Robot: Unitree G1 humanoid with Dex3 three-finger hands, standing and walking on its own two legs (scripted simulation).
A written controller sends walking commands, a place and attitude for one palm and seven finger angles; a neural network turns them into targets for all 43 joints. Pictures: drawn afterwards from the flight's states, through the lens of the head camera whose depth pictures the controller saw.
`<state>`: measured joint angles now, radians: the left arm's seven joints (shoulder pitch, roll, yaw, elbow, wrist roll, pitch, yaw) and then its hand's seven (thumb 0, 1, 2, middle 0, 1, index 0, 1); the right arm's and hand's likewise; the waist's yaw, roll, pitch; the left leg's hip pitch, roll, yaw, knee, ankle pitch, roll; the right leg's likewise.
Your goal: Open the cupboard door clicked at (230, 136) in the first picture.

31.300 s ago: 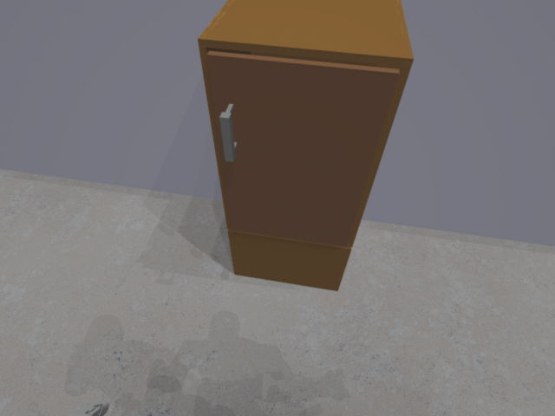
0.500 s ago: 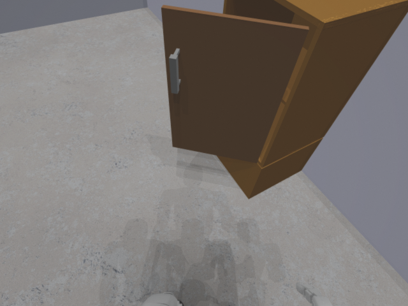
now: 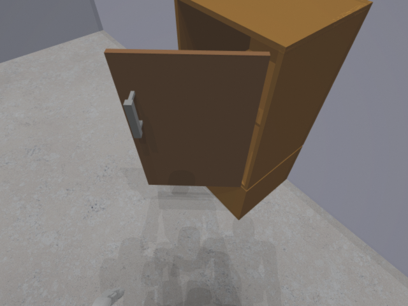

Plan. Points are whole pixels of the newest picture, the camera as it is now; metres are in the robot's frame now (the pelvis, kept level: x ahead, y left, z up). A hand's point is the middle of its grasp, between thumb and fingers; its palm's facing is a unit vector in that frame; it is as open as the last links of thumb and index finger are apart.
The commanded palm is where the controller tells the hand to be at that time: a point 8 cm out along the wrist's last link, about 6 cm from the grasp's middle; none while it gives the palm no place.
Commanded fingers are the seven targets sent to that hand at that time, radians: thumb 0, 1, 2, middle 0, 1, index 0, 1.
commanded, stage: come to a stop and stand still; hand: left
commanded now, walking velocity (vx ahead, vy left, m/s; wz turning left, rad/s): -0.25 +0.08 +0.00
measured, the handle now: (135, 115) +0.59 +0.19 +0.00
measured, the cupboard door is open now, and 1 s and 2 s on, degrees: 48 48 48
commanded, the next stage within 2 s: look again from close up in 1.40 s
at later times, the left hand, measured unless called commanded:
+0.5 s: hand out of the picture +0.00 +0.18 -0.17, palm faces +0.05 -0.96 -0.27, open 7.4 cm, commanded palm none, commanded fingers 0.00 0.90 0.90 -0.20 -0.30 -0.20 -0.30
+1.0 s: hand out of the picture -0.02 +0.23 -0.15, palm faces +0.06 -0.95 -0.30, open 7.4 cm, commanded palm none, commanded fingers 0.00 0.90 0.90 -0.20 -0.30 -0.20 -0.30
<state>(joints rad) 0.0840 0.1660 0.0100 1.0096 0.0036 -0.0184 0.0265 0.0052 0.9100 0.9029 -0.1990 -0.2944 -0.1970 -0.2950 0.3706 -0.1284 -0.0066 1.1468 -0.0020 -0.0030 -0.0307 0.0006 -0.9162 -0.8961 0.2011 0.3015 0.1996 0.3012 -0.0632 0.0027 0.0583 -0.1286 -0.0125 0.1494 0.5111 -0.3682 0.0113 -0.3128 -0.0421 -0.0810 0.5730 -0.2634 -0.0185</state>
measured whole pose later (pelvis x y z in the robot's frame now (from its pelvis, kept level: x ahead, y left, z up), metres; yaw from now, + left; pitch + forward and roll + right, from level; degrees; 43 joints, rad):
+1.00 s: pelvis -0.08 -0.01 +0.01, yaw +2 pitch -3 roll +0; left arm 0.23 0.31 0.02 0.99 0.02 0.00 0.01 0.01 0.91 0.90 -0.20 -0.30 -0.20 -0.30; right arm 0.23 -0.28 -0.02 0.99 -0.03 0.00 0.01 0.00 -0.91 -0.90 0.20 0.30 0.20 0.30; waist 0.00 -0.02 -0.03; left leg -0.20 -0.02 0.04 0.47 -0.22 0.04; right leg -0.24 -0.03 -0.06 0.45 -0.16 0.00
